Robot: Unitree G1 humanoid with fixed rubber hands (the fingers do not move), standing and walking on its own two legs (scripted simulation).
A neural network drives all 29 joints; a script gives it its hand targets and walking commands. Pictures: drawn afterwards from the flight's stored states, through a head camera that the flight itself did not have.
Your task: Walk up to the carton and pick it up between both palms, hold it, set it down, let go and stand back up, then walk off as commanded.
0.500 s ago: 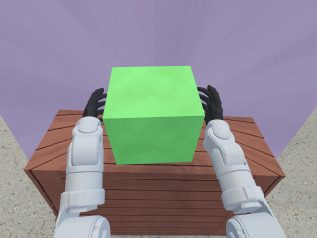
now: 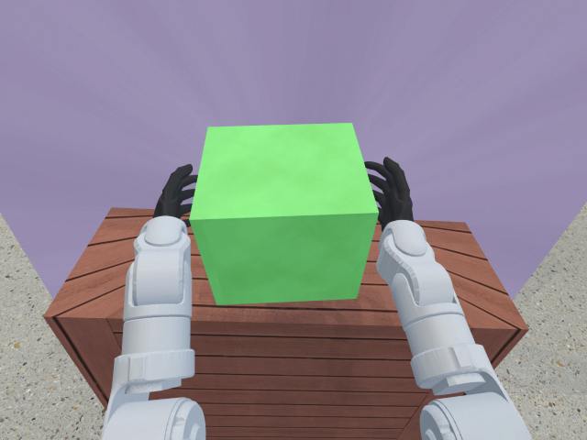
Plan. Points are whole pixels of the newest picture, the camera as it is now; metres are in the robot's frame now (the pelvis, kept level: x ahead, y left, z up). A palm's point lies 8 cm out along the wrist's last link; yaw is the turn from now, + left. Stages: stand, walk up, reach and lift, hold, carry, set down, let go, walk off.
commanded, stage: hold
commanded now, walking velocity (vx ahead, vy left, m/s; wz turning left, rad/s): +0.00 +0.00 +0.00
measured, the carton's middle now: (283, 214) +0.39 +0.00 +0.15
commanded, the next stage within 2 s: set down in 0.24 s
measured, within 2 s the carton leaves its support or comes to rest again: neither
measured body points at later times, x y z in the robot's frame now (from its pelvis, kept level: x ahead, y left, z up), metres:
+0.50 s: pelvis +0.00 +0.01 +0.00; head -0.04 +0.03 +0.45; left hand +0.38 +0.16 +0.16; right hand +0.37 -0.14 +0.18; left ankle +0.03 +0.15 -0.75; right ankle +0.03 -0.13 -0.75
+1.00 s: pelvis +0.04 +0.00 +0.00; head +0.04 +0.02 +0.45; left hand +0.39 +0.17 +0.09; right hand +0.42 -0.13 +0.12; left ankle +0.03 +0.15 -0.75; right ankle +0.03 -0.13 -0.75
